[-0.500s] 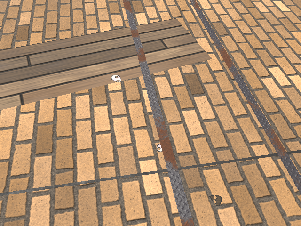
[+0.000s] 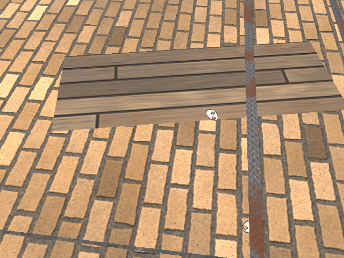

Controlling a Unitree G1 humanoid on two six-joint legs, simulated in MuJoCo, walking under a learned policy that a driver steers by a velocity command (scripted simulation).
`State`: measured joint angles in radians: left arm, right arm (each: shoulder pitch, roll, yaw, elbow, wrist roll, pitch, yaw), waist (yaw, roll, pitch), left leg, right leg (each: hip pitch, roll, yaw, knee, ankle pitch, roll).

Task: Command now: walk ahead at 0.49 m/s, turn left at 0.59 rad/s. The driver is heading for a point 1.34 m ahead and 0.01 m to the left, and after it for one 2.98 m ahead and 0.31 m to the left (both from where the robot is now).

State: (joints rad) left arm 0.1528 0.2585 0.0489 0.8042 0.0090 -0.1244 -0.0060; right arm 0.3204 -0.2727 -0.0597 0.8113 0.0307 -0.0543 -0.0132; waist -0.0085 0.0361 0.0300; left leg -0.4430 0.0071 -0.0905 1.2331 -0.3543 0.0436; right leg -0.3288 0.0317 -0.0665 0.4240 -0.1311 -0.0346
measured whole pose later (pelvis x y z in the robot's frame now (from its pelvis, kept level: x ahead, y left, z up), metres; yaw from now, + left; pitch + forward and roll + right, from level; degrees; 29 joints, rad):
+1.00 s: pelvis +0.54 +0.09 -0.02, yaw -4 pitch +2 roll +1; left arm 0.10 0.27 0.07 0.72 -0.02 -0.05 -0.05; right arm 0.31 -0.26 -0.07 0.84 0.01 -0.07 -0.02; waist -0.01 -0.01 0.06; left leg -0.13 0.06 0.11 1.00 -0.49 -0.02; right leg -0.52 0.05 -0.07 0.67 -0.19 -0.12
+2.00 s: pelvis +1.07 -0.03 -0.01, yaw -15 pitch +3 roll +0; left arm 0.05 0.24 0.04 0.64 0.00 -0.10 -0.02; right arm 0.42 -0.28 -0.05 0.85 0.03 -0.06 0.00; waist -0.07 0.02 0.01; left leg -0.25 -0.01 -0.09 0.93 -0.49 0.02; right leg -0.45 0.00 -0.02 0.55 -0.16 -0.02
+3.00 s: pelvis +1.61 -0.03 -0.01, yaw +20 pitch +2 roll -1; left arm 0.07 0.27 0.05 0.70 0.01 -0.12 -0.02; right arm 0.37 -0.30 -0.07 0.72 0.03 -0.03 -0.02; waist -0.05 0.03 0.00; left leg -0.25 -0.08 -0.19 0.95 -0.50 0.04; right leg -0.44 0.04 0.00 0.55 -0.15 -0.02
